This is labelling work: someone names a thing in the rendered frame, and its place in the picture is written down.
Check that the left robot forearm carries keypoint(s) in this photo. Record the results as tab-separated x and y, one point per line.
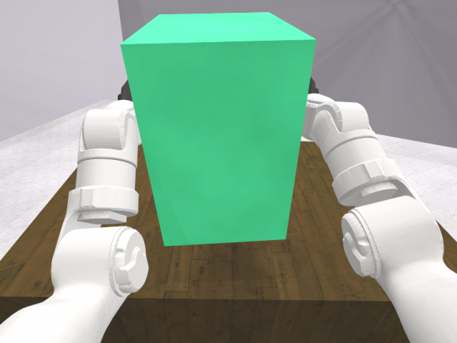
106	173

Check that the right robot forearm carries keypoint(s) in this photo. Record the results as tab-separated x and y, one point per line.
362	173

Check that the pedestal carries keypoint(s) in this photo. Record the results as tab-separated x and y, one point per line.
301	289

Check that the robot right hand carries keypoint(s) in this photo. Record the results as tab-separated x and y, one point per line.
312	87

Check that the carton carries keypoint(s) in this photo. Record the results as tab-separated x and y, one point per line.
220	101

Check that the left robot upper arm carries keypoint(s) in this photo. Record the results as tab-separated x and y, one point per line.
94	270

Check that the right robot upper arm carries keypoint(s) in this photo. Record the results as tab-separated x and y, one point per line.
396	242

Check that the robot left hand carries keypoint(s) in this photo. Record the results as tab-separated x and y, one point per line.
125	92

